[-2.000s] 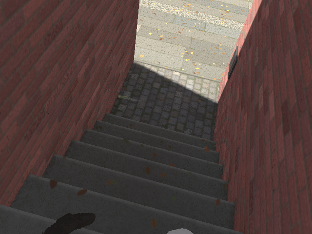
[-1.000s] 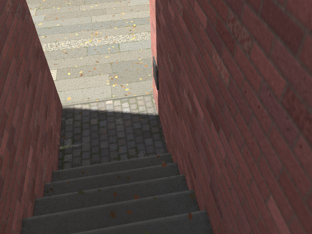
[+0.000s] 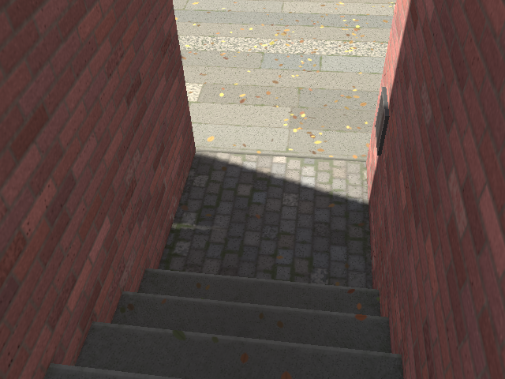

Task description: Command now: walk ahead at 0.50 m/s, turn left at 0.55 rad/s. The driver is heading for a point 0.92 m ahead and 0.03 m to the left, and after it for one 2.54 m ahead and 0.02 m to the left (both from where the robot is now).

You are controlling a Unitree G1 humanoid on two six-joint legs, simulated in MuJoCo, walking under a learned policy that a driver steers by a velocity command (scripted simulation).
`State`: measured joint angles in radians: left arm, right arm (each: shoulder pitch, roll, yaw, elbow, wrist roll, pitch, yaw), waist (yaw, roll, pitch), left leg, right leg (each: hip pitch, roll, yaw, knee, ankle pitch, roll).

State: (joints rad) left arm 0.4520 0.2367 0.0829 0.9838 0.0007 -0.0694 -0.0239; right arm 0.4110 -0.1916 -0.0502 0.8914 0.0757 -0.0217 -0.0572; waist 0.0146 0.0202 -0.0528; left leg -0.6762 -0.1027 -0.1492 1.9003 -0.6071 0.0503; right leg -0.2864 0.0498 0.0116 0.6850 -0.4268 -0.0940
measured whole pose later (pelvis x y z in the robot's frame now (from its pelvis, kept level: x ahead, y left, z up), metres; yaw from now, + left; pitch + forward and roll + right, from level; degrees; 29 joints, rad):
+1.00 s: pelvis +0.52 +0.07 -0.37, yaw +0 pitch +1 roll +0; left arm 0.38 0.19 0.04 0.89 -0.02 0.02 -0.04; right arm 0.25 -0.18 -0.02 0.82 0.06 -0.04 -0.04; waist 0.02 0.00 0.00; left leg -0.78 0.02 -0.06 1.93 -0.60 0.01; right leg -0.36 0.12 0.05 0.67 -0.34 -0.09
